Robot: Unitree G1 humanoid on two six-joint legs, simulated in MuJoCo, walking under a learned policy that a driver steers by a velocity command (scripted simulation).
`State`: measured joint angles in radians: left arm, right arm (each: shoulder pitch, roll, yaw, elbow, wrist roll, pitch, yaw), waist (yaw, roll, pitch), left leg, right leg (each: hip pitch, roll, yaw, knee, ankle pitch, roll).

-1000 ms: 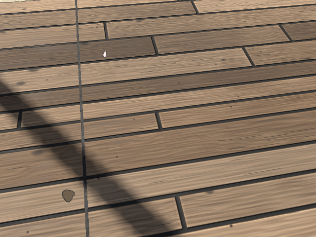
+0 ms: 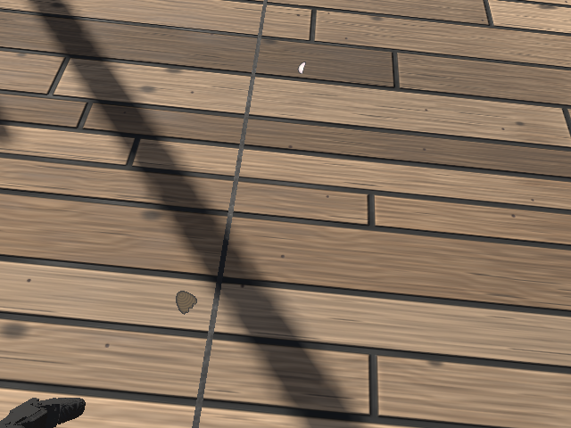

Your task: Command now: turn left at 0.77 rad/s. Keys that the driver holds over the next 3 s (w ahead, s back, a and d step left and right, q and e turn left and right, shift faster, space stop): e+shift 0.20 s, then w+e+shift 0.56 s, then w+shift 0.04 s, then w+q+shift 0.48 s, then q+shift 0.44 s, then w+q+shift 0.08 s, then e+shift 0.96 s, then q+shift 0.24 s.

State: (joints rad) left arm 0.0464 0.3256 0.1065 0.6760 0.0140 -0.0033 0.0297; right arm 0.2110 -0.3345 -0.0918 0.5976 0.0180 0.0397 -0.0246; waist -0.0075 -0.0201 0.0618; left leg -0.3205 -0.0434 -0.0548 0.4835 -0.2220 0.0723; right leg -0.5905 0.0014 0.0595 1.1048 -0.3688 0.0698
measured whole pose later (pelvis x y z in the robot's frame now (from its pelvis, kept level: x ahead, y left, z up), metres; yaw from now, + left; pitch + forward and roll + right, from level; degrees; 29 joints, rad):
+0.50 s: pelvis +0.13 -0.05 -0.01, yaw -10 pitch +3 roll +1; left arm 0.47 0.28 0.07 0.82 0.02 -0.06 -0.03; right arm 0.17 -0.31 -0.05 0.64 -0.05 -0.06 0.03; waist 0.07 0.05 -0.03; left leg -0.48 -0.02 -0.02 1.12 -0.41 0.02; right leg -0.12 0.07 0.09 0.46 -0.39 -0.08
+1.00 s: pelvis +0.49 -0.15 -0.01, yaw -28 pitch +2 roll +2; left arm -0.02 0.32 0.02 0.65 0.06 -0.05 -0.09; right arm 0.56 -0.31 -0.06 0.87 -0.02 -0.08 0.01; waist -0.10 -0.03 -0.02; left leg -0.02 -0.03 0.03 0.31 -0.33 0.01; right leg -0.67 -0.05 0.03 0.87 -0.16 -0.04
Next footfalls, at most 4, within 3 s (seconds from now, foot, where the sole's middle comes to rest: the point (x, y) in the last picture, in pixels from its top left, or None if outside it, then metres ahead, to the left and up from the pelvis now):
0.34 right None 0.06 -0.13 -0.78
0.72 left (281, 393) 0.48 -0.01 -0.78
1.12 right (435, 315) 0.69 -0.40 -0.78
1.52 left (385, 183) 1.11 -0.32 -0.78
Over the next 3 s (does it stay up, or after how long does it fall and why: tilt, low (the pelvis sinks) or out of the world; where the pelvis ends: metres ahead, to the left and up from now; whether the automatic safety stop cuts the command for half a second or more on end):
stays up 1.20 -0.43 0.00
